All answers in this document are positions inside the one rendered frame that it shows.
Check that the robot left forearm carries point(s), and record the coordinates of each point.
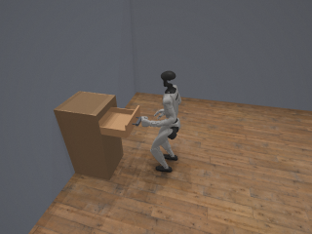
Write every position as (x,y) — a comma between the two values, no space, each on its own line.
(165,122)

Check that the robot right shin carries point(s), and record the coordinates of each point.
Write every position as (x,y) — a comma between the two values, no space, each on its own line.
(166,145)

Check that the robot left upper arm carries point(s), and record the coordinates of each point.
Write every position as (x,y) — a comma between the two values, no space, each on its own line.
(168,102)

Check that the right robot hand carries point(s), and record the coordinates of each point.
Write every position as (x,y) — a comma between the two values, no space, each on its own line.
(162,111)

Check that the humanoid robot torso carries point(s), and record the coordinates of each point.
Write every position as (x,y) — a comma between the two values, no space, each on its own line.
(174,97)

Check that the drawer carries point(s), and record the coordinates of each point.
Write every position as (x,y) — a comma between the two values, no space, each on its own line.
(118,122)

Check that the handle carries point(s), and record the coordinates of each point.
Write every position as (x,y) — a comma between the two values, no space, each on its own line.
(138,121)

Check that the left robot hand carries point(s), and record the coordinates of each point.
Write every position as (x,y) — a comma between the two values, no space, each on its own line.
(144,121)

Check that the robot right upper arm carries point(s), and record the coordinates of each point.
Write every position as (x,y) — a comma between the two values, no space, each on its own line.
(179,99)

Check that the cabinet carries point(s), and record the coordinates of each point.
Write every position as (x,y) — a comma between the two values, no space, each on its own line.
(90,152)

